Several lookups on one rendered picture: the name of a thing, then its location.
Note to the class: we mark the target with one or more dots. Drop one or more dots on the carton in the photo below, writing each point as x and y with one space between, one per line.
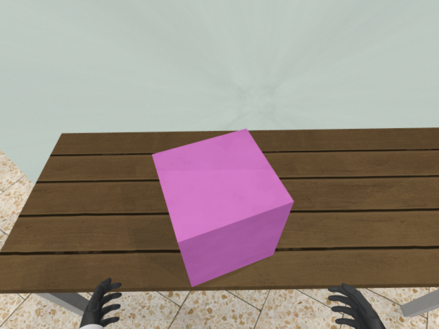
227 206

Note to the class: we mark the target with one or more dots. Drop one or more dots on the robot right hand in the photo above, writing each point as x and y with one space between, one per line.
361 310

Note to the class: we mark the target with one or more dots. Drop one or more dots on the table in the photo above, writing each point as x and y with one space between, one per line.
365 213

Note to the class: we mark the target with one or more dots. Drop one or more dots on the robot left hand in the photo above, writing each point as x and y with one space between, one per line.
94 311

